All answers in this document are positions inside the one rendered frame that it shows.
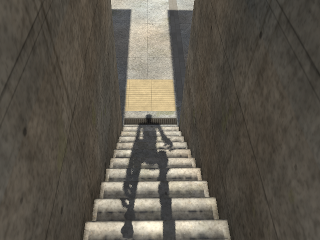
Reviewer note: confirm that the stairs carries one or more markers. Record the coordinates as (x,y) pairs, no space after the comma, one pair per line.
(154,191)

